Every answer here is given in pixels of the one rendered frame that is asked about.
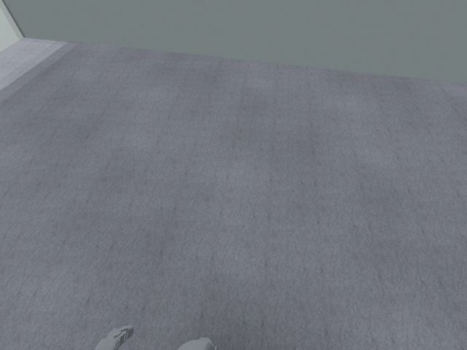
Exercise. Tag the robot left hand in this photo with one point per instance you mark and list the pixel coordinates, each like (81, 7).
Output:
(115, 338)

